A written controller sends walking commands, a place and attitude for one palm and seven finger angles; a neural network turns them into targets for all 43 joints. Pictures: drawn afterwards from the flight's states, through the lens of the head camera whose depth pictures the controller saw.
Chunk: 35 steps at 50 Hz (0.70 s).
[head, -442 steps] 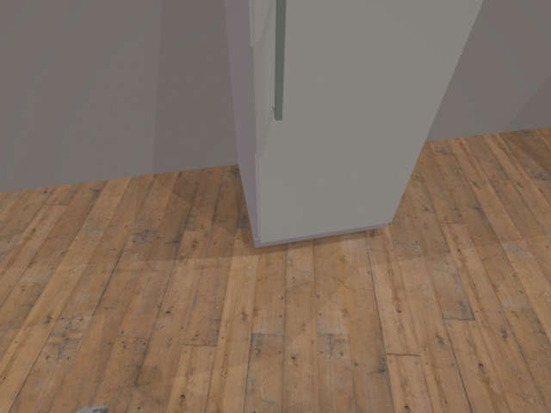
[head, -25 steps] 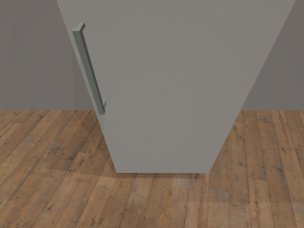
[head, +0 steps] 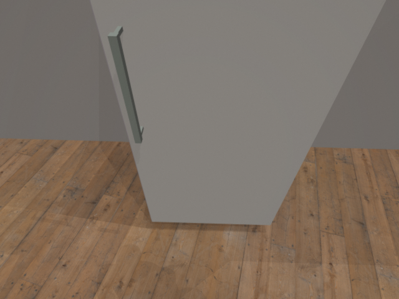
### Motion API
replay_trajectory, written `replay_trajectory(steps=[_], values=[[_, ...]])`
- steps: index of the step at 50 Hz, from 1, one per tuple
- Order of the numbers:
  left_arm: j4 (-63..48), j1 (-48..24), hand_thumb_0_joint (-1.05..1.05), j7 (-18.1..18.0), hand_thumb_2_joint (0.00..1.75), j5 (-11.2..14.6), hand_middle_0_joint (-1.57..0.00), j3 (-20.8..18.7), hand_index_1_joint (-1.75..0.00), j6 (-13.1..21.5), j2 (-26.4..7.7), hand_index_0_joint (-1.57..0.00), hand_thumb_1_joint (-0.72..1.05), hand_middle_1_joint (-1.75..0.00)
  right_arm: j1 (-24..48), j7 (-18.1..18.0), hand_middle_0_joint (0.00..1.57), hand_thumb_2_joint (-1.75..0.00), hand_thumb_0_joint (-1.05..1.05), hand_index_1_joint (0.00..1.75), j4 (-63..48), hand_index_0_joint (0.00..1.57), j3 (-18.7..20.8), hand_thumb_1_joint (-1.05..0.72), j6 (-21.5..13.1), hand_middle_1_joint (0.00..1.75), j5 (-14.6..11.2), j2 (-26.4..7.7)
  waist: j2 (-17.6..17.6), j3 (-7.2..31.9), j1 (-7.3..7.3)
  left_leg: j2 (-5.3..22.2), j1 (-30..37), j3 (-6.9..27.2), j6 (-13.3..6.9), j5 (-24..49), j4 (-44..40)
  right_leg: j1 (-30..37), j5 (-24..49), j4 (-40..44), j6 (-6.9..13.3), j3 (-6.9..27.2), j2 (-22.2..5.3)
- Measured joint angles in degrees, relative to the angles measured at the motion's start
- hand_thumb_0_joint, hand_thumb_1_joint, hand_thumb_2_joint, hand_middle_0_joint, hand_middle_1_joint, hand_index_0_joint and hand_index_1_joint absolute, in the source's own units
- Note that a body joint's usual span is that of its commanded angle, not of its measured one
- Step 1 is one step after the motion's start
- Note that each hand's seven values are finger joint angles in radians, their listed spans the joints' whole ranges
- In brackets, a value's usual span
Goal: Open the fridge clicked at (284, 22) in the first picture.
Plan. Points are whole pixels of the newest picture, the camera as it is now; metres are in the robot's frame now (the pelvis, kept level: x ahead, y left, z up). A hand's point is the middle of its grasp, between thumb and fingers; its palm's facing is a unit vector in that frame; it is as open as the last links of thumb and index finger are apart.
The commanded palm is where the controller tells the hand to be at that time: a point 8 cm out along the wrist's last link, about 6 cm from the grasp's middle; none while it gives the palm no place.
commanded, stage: come to a stop and stand still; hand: left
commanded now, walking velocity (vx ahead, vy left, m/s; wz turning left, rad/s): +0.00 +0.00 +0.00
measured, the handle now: (130, 93) +0.57 +0.22 +0.12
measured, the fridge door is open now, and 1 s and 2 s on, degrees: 0 0 0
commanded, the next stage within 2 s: look again from close up in 0.64 s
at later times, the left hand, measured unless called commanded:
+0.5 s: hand out of the picture +0.05 +0.21 -0.17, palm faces +0.05 -0.97 -0.25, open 7.3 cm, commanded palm none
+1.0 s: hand out of the picture +0.05 +0.19 -0.17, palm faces +0.03 -0.98 -0.22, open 7.3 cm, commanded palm none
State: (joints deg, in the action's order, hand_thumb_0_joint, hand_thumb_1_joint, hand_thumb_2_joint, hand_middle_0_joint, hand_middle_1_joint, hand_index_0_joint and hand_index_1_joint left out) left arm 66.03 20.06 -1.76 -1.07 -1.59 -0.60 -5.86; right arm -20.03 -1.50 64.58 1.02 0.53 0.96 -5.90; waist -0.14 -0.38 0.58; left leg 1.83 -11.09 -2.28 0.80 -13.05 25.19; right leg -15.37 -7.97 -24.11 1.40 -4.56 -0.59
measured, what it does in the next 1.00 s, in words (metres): stands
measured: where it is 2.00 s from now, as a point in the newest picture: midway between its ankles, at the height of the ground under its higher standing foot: outside the picture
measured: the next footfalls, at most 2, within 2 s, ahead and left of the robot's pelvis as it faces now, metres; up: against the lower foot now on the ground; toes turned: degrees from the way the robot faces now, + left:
none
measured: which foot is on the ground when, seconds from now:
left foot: down 0.00-1.00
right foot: down 0.00-1.00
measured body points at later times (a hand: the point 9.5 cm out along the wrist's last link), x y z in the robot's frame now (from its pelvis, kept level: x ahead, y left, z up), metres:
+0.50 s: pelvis +0.02 +0.03 +0.00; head +0.01 +0.01 +0.45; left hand +0.05 +0.27 -0.15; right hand +0.02 -0.18 -0.17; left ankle +0.01 +0.13 -0.74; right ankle +0.06 -0.10 -0.74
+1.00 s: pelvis +0.03 +0.01 +0.00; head +0.03 +0.01 +0.45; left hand +0.04 +0.25 -0.15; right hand +0.05 -0.22 -0.16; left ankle +0.01 +0.13 -0.74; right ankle +0.06 -0.10 -0.74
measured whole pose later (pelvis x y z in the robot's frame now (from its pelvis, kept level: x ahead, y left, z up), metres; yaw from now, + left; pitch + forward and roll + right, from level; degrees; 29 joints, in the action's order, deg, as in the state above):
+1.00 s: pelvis +0.03 +0.01 +0.00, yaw +0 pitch -3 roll +1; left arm 62.9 15.2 -1.6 -1.0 0.0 1.3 -9.7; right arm -14.9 -1.0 63.3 -0.4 -1.3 0.8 -10.9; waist 0.3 -2.1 -0.1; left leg 0.3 -6.4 -2.5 0.0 -15.4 24.4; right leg -12.0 -11.7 -26.3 0.5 -4.2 -2.1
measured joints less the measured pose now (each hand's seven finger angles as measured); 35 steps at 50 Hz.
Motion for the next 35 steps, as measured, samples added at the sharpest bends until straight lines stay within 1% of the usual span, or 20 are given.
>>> replay_trajectory(steps=[5,7,9,11,14,19,22,27,35], values=[[0.0,-0.1,0.00,0.0,0.90,0.0,-0.20,0.1,-0.30,0.3,0.5,-0.20,0.91,-0.30,-1.0,-0.2,0.20,-0.90,0.00,0.30,0.3,0.20,0.0,-0.91,-0.3,0.30,0.0,-0.1,-0.4,0.0,-0.04,-0.2,-0.3,0.0,-0.1,-0.2,0.2,-0.3,-0.1,-0.3,0.0,0.1,-0.2],[-0.7,-0.2,0.00,-0.7,0.90,-0.2,-0.20,0.8,-0.30,0.9,0.7,-0.20,0.91,-0.30,-0.9,0.4,0.20,-0.90,0.00,0.30,-0.6,0.20,-0.1,-0.91,0.2,0.30,-0.1,-0.7,0.2,-0.6,-0.12,0.3,-2.0,0.0,0.0,-2.3,3.5,-1.0,-0.5,-1.4,-0.1,-0.2,0.0],[-1.5,0.1,0.00,-0.8,0.90,-0.4,-0.20,1.1,-0.30,1.2,0.7,-0.20,0.91,-0.30,-1.2,0.8,0.20,-0.90,0.01,0.30,-2.2,0.20,0.0,-0.91,0.2,0.30,0.1,-1.4,0.9,-0.2,-0.85,0.2,-3.6,0.3,-0.5,-3.1,6.2,-2.4,-1.9,-3.9,0.0,-0.3,-0.1],[-1.8,-0.1,0.00,-0.6,0.90,-0.4,-0.20,1.1,-0.30,1.2,0.3,-0.21,0.91,-0.30,-1.7,0.9,0.20,-0.90,0.01,0.30,-3.5,0.20,0.0,-0.91,-0.3,0.30,0.3,-1.7,0.8,0.4,-1.57,-0.5,-3.7,0.1,-0.9,-3.8,7.5,-3.2,-3.5,-6.4,-0.3,0.0,-0.9],[-2.3,-0.8,0.00,-0.4,0.90,-0.3,-0.20,1.1,-0.30,1.1,-0.6,-0.21,0.91,-0.30,-2.5,0.7,0.20,-0.90,0.01,0.30,-4.6,0.20,-0.3,-0.91,-1.1,0.30,0.3,-1.8,1.1,1.7,-1.98,-1.5,-2.7,-0.2,-1.4,-4.6,7.0,-2.8,-4.5,-7.4,-1.0,0.4,-1.9],[-3.8,-2.4,0.00,-0.4,0.90,-0.1,-0.20,1.0,-0.30,1.9,-2.4,-0.20,0.92,-0.30,-1.9,0.7,0.20,-0.90,0.01,0.30,-4.7,0.20,-1.3,-0.91,-1.7,0.30,0.1,-1.4,1.9,2.4,-1.44,-2.4,0.0,-0.5,-2.0,-3.9,4.2,-0.7,-4.5,-6.0,-1.8,0.8,-2.7],[-4.5,-3.3,0.00,-0.4,0.90,0.0,-0.20,1.0,-0.30,2.2,-2.9,-0.20,0.92,-0.30,-0.9,0.4,0.20,-0.90,0.02,0.30,-4.2,0.20,-1.6,-0.93,-1.8,0.30,0.3,-1.9,2.3,2.1,-1.22,-2.8,1.3,-0.5,-2.1,-3.4,2.7,0.3,-4.4,-5.1,-2.0,0.9,-2.9],[-5.0,-4.4,0.00,-0.3,0.90,0.2,-0.19,1.0,-0.30,2.2,-3.3,-0.20,0.91,-0.30,0.8,0.5,0.20,-0.90,0.02,0.30,-3.7,0.20,-1.6,-0.93,-2.3,0.30,0.0,-3.3,2.4,0.9,-1.17,-3.0,2.8,-0.8,-2.2,-3.1,1.2,1.3,-4.4,-4.5,-2.2,1.2,-3.1],[-4.4,-5.1,0.00,0.0,0.90,0.1,-0.20,1.3,-0.30,1.9,-3.2,-0.20,0.91,-0.30,3.1,0.4,0.20,-0.90,0.01,0.30,-2.9,0.20,-1.4,-0.92,-2.3,0.30,-0.1,-5.0,1.6,-0.8,-1.12,-2.7,4.0,-0.9,-1.8,-2.9,0.1,2.2,-4.4,-3.9,-1.9,1.2,-2.7]])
